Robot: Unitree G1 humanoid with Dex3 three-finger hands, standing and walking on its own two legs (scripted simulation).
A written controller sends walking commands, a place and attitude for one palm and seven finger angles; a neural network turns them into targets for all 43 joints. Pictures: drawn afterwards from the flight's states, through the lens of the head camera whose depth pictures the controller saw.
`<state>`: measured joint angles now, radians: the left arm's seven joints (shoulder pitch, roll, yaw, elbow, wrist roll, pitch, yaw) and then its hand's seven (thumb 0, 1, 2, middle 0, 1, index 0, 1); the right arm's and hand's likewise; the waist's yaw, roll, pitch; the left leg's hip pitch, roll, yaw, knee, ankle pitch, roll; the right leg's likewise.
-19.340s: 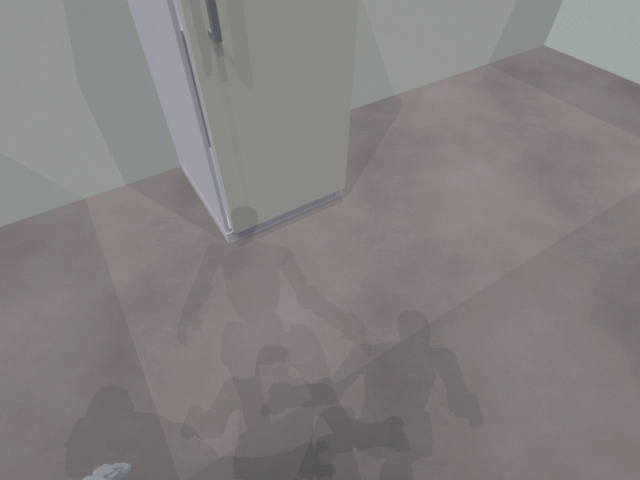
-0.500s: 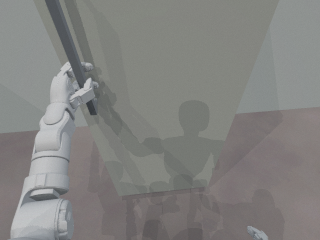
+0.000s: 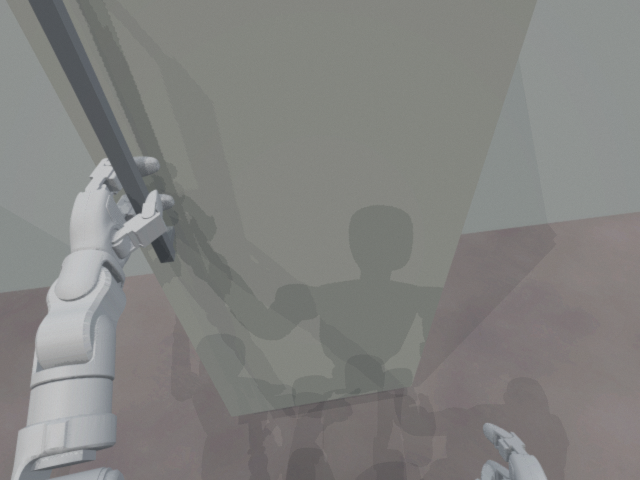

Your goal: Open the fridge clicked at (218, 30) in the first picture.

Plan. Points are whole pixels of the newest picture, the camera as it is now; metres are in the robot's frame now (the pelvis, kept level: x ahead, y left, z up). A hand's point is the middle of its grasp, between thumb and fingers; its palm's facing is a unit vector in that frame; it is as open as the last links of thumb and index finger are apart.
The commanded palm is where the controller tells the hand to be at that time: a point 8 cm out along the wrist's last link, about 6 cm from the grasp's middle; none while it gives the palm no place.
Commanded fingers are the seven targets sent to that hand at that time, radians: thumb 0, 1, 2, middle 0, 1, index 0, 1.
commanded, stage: pull the door a little, standing still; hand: left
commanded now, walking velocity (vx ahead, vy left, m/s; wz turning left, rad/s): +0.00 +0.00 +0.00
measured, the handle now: (117, 132) +0.43 +0.23 +0.26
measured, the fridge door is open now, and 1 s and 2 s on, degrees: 1 30 64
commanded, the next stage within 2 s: walk backward, drawing the door open in 0.06 s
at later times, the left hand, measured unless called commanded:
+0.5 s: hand (159, 279) +0.29 +0.17 +0.17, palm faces +0.30 -0.88 -0.36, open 6.5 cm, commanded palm +0.24 +0.21 +0.17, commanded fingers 0.00 0.90 0.90 -0.45 -1.40 -0.45 -1.40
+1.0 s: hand (226, 387) +0.18 +0.08 +0.16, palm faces +0.47 -0.84 -0.26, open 6.5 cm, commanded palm +0.12 +0.12 +0.17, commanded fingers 0.00 0.90 0.90 -0.45 -1.40 -0.45 -1.40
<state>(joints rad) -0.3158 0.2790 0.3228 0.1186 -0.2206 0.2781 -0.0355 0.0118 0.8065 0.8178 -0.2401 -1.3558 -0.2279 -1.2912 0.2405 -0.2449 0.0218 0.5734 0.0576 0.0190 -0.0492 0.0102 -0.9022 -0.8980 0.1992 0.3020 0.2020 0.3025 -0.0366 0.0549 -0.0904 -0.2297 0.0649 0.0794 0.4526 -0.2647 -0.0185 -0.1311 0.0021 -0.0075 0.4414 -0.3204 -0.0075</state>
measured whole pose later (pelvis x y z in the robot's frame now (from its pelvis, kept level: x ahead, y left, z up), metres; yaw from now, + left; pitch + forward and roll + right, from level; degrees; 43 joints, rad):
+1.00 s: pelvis +0.00 -0.16 +0.00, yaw +25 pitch +0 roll -4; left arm 0.24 0.26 0.06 -0.59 0.01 -0.07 0.04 -0.06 0.62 0.77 -0.46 -1.40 -0.28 -1.36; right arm 0.19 -0.15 -0.02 0.62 -0.03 -0.11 -0.04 0.01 -0.90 -0.90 0.20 0.30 0.20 0.30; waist 0.00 0.06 0.14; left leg -0.34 0.15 -0.11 0.46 -0.13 -0.09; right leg -0.46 0.01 0.04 1.00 -0.38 0.08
